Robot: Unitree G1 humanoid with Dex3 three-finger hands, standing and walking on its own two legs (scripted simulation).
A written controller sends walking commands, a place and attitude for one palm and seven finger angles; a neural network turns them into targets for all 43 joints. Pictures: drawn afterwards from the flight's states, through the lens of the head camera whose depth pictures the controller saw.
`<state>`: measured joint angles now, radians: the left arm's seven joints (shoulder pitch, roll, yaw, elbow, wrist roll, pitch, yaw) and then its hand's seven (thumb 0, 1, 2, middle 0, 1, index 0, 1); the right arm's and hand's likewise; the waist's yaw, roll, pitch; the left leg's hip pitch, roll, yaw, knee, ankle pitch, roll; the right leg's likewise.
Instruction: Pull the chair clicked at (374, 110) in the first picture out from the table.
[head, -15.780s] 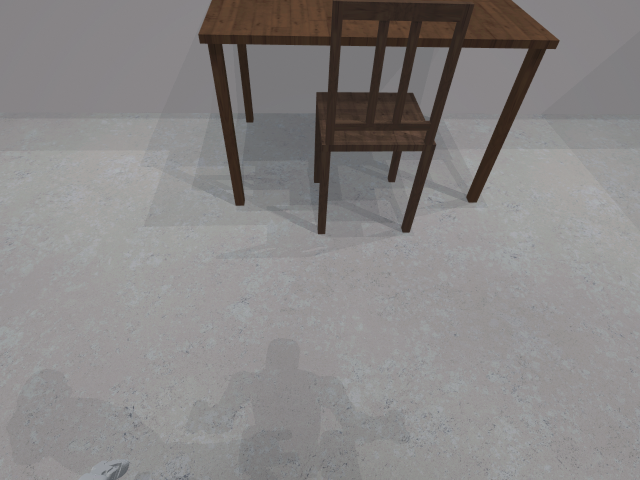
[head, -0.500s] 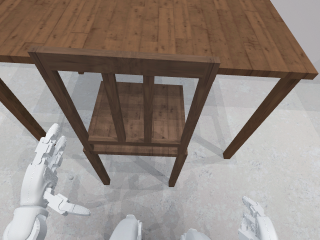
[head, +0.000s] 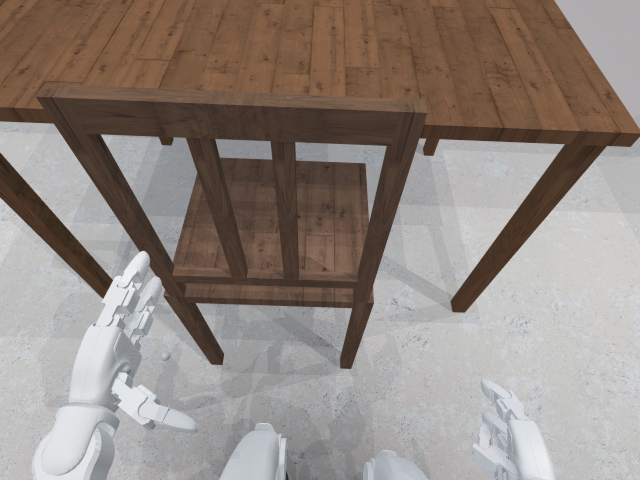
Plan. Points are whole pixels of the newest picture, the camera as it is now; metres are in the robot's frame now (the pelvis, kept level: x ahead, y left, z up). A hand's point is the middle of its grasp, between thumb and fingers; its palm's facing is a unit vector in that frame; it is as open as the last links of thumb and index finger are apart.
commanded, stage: aim the fingers beside a spindle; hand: left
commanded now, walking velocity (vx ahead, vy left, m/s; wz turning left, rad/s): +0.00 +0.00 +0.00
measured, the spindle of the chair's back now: (224, 219) +0.45 +0.17 +0.01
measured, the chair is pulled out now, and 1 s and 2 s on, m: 0.00 0.00 0.00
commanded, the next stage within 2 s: none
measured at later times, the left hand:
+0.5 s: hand (188, 333) +0.28 +0.17 +0.02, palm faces +0.02 -1.00 -0.05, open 16.9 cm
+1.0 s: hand (221, 334) +0.29 +0.14 +0.00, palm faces -0.04 -1.00 -0.01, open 17.0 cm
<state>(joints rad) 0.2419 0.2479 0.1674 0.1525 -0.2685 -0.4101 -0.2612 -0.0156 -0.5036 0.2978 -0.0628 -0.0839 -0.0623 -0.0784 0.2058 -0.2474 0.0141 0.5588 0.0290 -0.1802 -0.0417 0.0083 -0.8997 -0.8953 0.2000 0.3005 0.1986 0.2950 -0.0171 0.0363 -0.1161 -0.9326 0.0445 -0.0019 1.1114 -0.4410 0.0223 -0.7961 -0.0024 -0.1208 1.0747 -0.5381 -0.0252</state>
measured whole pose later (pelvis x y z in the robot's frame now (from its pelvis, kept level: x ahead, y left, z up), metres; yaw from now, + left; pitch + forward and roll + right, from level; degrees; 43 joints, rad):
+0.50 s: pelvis +0.00 -0.01 -0.01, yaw -1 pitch +17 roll -2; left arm 0.14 0.23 0.17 0.22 -0.24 -0.47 -0.19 -0.02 -0.50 0.30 -0.07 -0.08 -0.06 -0.08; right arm 0.21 -0.25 0.00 0.58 0.02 -0.15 -0.02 0.01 -0.90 -0.90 0.20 0.30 0.20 0.29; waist -0.03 0.03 -0.13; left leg -1.00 0.05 0.00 1.16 -0.46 0.01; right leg -0.88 0.00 -0.11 1.15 -0.57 -0.04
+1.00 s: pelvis -0.01 +0.00 -0.03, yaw -1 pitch +19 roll -3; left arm 0.08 0.18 0.05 0.24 -0.19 -0.47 -0.12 -0.02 -0.50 0.30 -0.06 -0.08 -0.06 -0.08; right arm 0.19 -0.24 0.00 0.56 0.01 -0.11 -0.01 0.01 -0.90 -0.90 0.20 0.30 0.20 0.29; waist -0.02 0.04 -0.14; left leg -1.09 0.05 0.01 1.23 -0.48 0.02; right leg -0.97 -0.01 -0.10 1.22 -0.59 -0.03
